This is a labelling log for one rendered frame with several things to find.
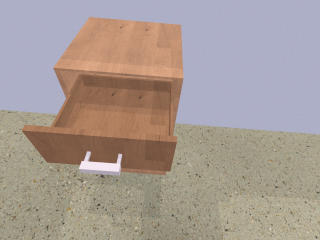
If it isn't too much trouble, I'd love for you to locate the drawer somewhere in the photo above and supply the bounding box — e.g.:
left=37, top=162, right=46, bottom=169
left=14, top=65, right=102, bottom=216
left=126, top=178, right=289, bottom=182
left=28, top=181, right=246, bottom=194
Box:
left=21, top=74, right=177, bottom=172

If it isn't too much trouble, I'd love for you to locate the cabinet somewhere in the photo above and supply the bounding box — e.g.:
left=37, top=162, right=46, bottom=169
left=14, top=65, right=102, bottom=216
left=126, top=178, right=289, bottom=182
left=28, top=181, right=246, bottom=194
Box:
left=53, top=17, right=184, bottom=175

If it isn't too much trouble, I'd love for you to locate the handle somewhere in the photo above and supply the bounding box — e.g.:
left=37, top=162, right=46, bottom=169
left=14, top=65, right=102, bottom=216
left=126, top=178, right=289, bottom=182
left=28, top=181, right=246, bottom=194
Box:
left=79, top=151, right=122, bottom=176

